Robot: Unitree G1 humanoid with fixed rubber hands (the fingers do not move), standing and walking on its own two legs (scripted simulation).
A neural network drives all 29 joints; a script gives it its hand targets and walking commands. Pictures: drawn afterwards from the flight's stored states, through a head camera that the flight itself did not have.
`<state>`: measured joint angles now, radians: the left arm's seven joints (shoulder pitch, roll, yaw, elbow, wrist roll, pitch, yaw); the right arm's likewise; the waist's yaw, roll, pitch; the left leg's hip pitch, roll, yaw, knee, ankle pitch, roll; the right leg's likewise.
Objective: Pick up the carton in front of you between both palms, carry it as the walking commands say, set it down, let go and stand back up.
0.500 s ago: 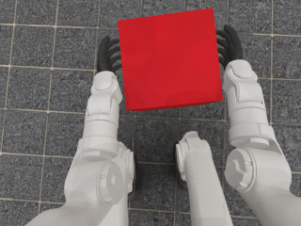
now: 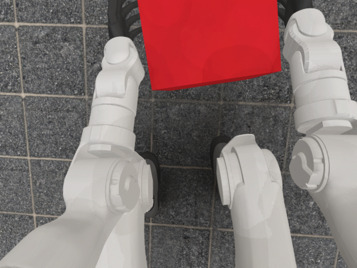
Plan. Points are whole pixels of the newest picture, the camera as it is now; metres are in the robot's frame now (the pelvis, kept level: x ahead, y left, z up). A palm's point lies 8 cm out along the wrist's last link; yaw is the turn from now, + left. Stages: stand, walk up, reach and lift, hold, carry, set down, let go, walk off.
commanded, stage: set down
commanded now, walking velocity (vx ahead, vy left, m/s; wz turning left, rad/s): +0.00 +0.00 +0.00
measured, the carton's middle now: (205, 35) +0.51 -0.11 -0.25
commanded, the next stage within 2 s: none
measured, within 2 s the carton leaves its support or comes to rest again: rests again in 0.38 s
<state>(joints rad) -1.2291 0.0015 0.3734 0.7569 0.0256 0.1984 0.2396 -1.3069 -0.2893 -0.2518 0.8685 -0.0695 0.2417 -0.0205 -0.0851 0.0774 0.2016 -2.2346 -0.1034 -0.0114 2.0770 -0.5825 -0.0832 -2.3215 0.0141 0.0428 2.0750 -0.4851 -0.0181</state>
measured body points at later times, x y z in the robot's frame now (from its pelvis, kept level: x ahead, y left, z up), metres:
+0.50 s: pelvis +0.00 +0.01 -0.02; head +0.34 -0.06 +0.25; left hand +0.54 +0.05 -0.18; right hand +0.51 -0.25 -0.19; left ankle +0.11 +0.13 -0.36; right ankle +0.12 -0.11 -0.36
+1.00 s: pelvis -0.01 +0.01 -0.03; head +0.34 -0.05 +0.25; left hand +0.54 +0.06 -0.19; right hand +0.51 -0.26 -0.19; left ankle +0.11 +0.13 -0.36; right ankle +0.12 -0.11 -0.36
